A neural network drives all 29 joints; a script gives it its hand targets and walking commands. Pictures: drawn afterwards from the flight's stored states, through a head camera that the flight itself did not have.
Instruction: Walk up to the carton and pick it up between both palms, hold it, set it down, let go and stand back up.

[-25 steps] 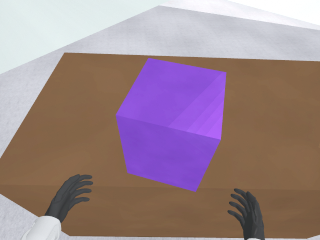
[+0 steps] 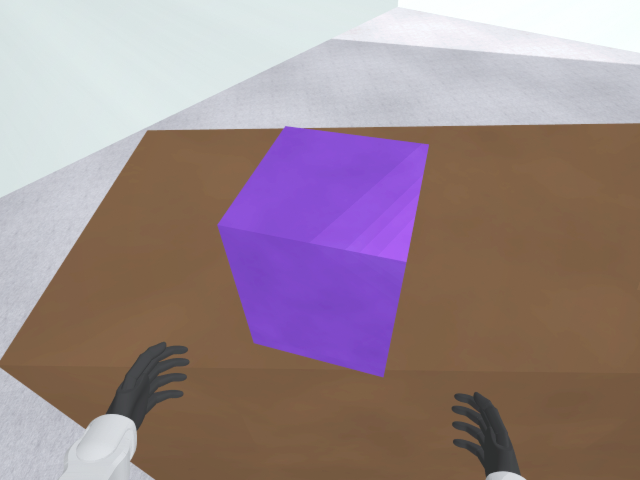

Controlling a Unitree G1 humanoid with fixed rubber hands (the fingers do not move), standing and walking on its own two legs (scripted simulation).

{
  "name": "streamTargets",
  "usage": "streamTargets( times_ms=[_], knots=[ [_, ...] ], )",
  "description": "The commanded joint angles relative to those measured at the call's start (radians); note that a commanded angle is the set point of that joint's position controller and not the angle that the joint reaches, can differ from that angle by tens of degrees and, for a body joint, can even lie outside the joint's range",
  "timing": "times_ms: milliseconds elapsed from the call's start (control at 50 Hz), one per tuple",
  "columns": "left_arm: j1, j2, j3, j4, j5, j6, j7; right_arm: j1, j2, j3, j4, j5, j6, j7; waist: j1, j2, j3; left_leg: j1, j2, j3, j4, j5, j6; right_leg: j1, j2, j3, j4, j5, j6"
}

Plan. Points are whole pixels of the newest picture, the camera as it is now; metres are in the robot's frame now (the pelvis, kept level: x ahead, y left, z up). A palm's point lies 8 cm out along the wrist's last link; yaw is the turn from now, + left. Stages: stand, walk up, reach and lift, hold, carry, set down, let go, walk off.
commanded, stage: set down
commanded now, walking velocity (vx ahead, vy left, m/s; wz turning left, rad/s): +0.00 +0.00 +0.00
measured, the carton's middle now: (334, 251) +0.40 +0.00 +0.07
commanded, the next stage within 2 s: let go in 0.58 s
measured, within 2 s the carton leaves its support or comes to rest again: neither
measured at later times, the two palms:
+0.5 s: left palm (138, 406) +0.20 +0.23 +0.01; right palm (506, 477) +0.16 -0.22 -0.08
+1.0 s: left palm (138, 407) +0.20 +0.23 +0.01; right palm out of the picture +0.14 -0.22 -0.08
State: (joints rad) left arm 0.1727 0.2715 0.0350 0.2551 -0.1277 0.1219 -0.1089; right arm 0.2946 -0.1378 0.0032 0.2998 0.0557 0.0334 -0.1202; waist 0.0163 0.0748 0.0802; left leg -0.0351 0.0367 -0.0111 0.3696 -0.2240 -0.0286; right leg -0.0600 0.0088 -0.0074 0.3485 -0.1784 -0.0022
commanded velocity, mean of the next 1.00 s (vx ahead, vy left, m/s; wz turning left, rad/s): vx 0.00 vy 0.00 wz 0.00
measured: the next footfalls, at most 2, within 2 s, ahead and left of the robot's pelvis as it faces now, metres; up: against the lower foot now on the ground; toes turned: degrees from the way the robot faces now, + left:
none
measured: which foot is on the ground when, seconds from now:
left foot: down 0.00-1.00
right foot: down 0.00-1.00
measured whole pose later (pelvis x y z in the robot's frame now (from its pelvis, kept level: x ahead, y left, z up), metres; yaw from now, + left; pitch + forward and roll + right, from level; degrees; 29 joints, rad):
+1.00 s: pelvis -0.04 +0.01 +0.00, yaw -1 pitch -10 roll +0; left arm -0.03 0.17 0.07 0.45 0.04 0.19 -0.03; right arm 0.19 -0.22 -0.02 0.51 -0.03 0.09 0.01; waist 0.02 0.08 0.09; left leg -0.02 0.03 0.04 0.40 -0.20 -0.01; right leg -0.07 -0.01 0.02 0.43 -0.18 -0.01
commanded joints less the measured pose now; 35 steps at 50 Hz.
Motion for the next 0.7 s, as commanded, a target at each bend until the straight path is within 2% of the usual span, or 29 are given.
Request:
streamTargets(
  times_ms=[0,20,40,60,80,100,120,140,160,180,200,220,260,280,300,320,340,360,380,400,420,440,480,500,540,560,600,640,680],
  knots=[
    [-0.075,0.093,0.004,0.108,0.053,0.075,0.001,-0.133,-0.075,-0.022,-0.095,-0.024,-0.051,0.009,-0.02,-0.155,0.025,-0.112,-0.035,0.081,-0.056,0.015,0.022,-0.011,-0.008,-0.006,-0.089,-0.079,0.004],
    [-0.078,0.093,-0.007,0.139,0.056,0.087,0.007,-0.154,-0.07,-0.037,-0.072,-0.032,-0.05,0.015,-0.029,-0.156,0.039,-0.115,-0.042,0.083,-0.056,-0.019,0.03,-0.048,-0.017,0.008,-0.097,-0.15,0.003],
    [-0.091,0.084,0.0,0.138,0.057,0.096,0.002,-0.141,-0.052,-0.01,-0.06,-0.034,-0.049,0.018,-0.004,-0.149,0.046,-0.112,-0.038,0.094,-0.057,-0.007,0.014,-0.014,-0.015,0.006,-0.104,-0.158,0.01],
    [-0.025,0.043,-0.007,0.175,0.075,0.107,0.005,-0.159,-0.083,-0.028,-0.076,-0.024,-0.053,0.02,-0.026,-0.175,0.026,-0.093,-0.035,0.085,-0.07,-0.006,0.025,-0.037,-0.001,-0.007,-0.098,-0.144,0.002],
    [-0.117,0.082,0.014,0.144,0.062,0.107,0.005,-0.19,-0.074,-0.023,-0.079,-0.039,-0.053,0.022,0.004,-0.176,0.023,-0.118,-0.037,0.093,-0.055,-0.023,0.023,-0.015,-0.002,-0.017,-0.077,-0.168,0.006],
    [-0.12,0.059,-0.018,0.244,0.069,0.132,0.005,-0.204,-0.086,-0.012,-0.016,-0.053,-0.04,0.02,-0.016,-0.215,0.078,-0.111,-0.04,0.093,-0.055,-0.027,0.024,-0.071,0.002,-0.007,-0.102,-0.212,0.007],
    [-0.116,0.066,-0.011,0.159,0.058,0.102,0.002,-0.175,-0.049,-0.04,-0.09,-0.062,-0.048,0.014,-0.022,-0.232,0.009,-0.131,-0.041,0.101,-0.061,-0.065,0.033,-0.037,-0.005,-0.008,-0.092,-0.209,0.007],
    [-0.173,0.11,-0.015,0.173,0.005,0.081,-0.001,-0.195,-0.034,-0.004,-0.111,-0.048,-0.059,0.005,-0.018,-0.261,-0.004,-0.143,-0.046,0.106,-0.035,-0.057,0.045,-0.014,-0.027,0.027,-0.088,-0.189,0.016],
    [-0.185,0.063,-0.011,0.25,0.06,0.102,0.008,-0.267,-0.081,-0.023,-0.013,-0.058,-0.048,0.022,0.005,-0.232,0.03,-0.122,-0.049,0.102,-0.048,-0.05,0.043,-0.067,-0.022,0.028,-0.1,-0.241,0.008],
    [-0.15,0.043,-0.023,0.232,0.078,0.113,0.011,-0.226,-0.071,-0.004,-0.031,-0.045,-0.048,0.028,-0.016,-0.23,0.038,-0.115,-0.044,0.099,-0.052,-0.024,0.036,-0.076,-0.008,0.014,-0.104,-0.225,0.007],
    [-0.128,-0.019,-0.032,0.31,0.117,0.162,0.03,-0.267,-0.139,-0.046,0.091,-0.073,-0.032,0.058,0.004,-0.152,0.089,-0.127,-0.025,0.076,-0.084,-0.058,0.039,-0.101,0.023,-0.028,-0.072,-0.263,-0.016],
    [-0.154,0.022,-0.022,0.278,0.079,0.142,0.015,-0.261,-0.092,-0.033,0.021,-0.063,-0.033,0.048,-0.005,-0.218,0.039,-0.174,-0.037,0.102,-0.077,-0.113,0.049,-0.037,0.005,-0.018,-0.069,-0.237,0.004],
    [-0.161,0.016,-0.017,0.266,0.081,0.124,0.021,-0.259,-0.06,-0.026,-0.001,-0.075,-0.042,0.045,0.003,-0.19,0.022,-0.193,-0.033,0.112,-0.09,-0.115,0.05,0.023,0.005,-0.01,-0.06,-0.215,0.018],
    [-0.184,0.001,-0.033,0.351,0.088,0.146,0.029,-0.275,-0.112,-0.03,0.084,-0.102,-0.033,0.053,-0.024,-0.187,0.064,-0.239,-0.024,0.096,-0.085,-0.132,0.056,0.038,0.021,-0.013,-0.04,-0.244,0.002],
    [-0.177,-0.001,-0.02,0.286,0.099,0.125,0.031,-0.26,-0.118,-0.063,0.051,-0.095,-0.033,0.058,-0.027,-0.176,0.061,-0.238,-0.016,0.096,-0.113,-0.178,0.065,0.033,0.034,-0.032,-0.02,-0.222,0.002],
    [-0.175,-0.006,-0.038,0.326,0.077,0.121,0.026,-0.276,-0.089,-0.03,0.068,-0.085,-0.029,0.054,-0.006,-0.204,0.048,-0.249,-0.032,0.113,-0.123,-0.176,0.063,0.06,0.014,-0.011,-0.028,-0.225,0.01],
    [-0.202,-0.002,-0.04,0.377,0.069,0.134,0.018,-0.289,-0.103,-0.027,0.075,-0.083,-0.018,0.05,-0.03,-0.251,0.07,-0.253,-0.037,0.105,-0.09,-0.174,0.057,0.056,0.004,0.01,-0.054,-0.276,0.01],
    [-0.236,-0.016,-0.056,0.362,0.087,0.144,0.027,-0.298,-0.134,-0.049,0.121,-0.1,-0.009,0.054,-0.052,-0.222,0.093,-0.233,-0.036,0.11,-0.083,-0.172,0.052,-0.021,0.004,0.002,-0.062,-0.331,-0.01],
    [-0.133,-0.05,-0.046,0.39,0.105,0.16,0.033,-0.302,-0.114,-0.026,0.121,-0.093,-0.01,0.065,0.002,-0.213,0.071,-0.207,-0.03,0.103,-0.1,-0.175,0.045,-0.013,0.005,-0.002,-0.074,-0.292,0.0],
    [-0.174,-0.02,-0.045,0.383,0.09,0.156,0.031,-0.295,-0.118,-0.035,0.072,-0.087,-0.019,0.062,-0.031,-0.258,0.068,-0.217,-0.041,0.121,-0.085,-0.149,0.054,-0.011,0.006,0.002,-0.071,-0.269,0.001],
    [-0.203,-0.045,-0.026,0.387,0.107,0.159,0.028,-0.282,-0.132,-0.044,0.1,-0.084,-0.008,0.069,-0.036,-0.218,0.097,-0.194,-0.029,0.106,-0.098,-0.149,0.048,-0.013,0.021,-0.023,-0.062,-0.271,0.002],
    [-0.189,-0.032,-0.038,0.382,0.107,0.165,0.026,-0.322,-0.117,-0.022,0.056,-0.086,-0.006,0.065,-0.021,-0.258,0.088,-0.229,-0.038,0.114,-0.099,-0.15,0.048,0.003,0.013,-0.008,-0.078,-0.293,0.006],
    [-0.186,-0.033,-0.031,0.359,0.121,0.168,0.029,-0.283,-0.137,-0.027,0.049,-0.102,-0.018,0.06,-0.032,-0.312,0.062,-0.143,-0.061,0.128,-0.056,-0.101,0.042,-0.067,-0.001,0.007,-0.132,-0.368,0.0],
    [-0.243,-0.067,-0.054,0.419,0.143,0.192,0.034,-0.336,-0.164,-0.03,0.143,-0.106,0.012,0.079,-0.025,-0.257,0.116,-0.122,-0.055,0.126,-0.066,-0.119,0.038,-0.109,-0.002,0.006,-0.134,-0.423,-0.016],
    [-0.26,-0.066,-0.062,0.416,0.14,0.215,0.048,-0.359,-0.183,-0.055,0.145,-0.1,0.029,0.108,-0.03,-0.253,0.092,-0.166,-0.053,0.14,-0.068,-0.18,0.041,-0.097,0.014,-0.016,-0.111,-0.392,-0.012],
    [-0.221,-0.058,-0.027,0.402,0.135,0.201,0.037,-0.324,-0.13,-0.042,0.028,-0.09,0.022,0.1,-0.037,-0.295,0.094,-0.2,-0.066,0.154,-0.049,-0.171,0.052,-0.077,0.0,0.002,-0.12,-0.383,-0.011],
    [-0.201,-0.076,0.0,0.426,0.147,0.201,0.041,-0.312,-0.144,-0.038,0.079,-0.088,0.003,0.093,0.011,-0.284,0.078,-0.113,-0.065,0.143,-0.039,-0.092,0.041,-0.094,-0.013,0.015,-0.144,-0.355,-0.014],
    [-0.197,-0.092,-0.028,0.441,0.149,0.218,0.042,-0.299,-0.194,-0.045,0.135,-0.086,0.018,0.114,-0.009,-0.261,0.071,-0.107,-0.065,0.146,-0.057,-0.111,0.021,-0.113,0.002,-0.009,-0.143,-0.376,-0.023],
    [-0.219,-0.037,0.004,0.293,0.095,0.149,0.023,-0.251,-0.131,-0.042,-0.05,-0.066,-0.026,0.073,-0.012,-0.377,0.025,-0.057,-0.084,0.15,0.01,-0.095,0.04,-0.136,-0.046,0.032,-0.168,-0.34,-0.015]
  ],
)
